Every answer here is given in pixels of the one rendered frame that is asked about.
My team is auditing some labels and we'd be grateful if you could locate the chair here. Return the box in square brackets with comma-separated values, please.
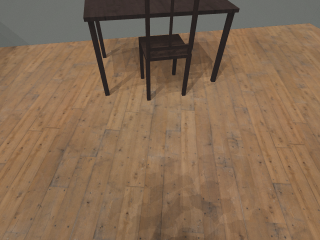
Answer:
[138, 0, 200, 101]

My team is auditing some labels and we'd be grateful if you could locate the table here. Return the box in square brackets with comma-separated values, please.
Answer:
[83, 0, 240, 96]

